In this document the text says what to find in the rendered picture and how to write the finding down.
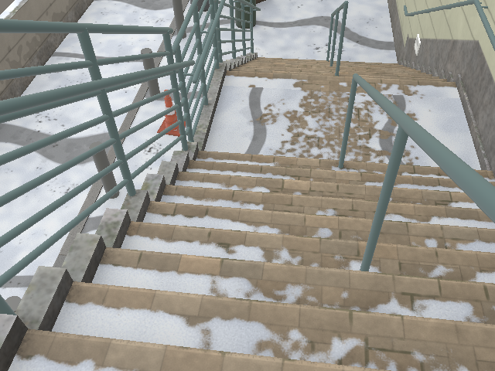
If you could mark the stairs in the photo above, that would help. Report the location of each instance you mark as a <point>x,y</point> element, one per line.
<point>322,67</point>
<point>252,263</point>

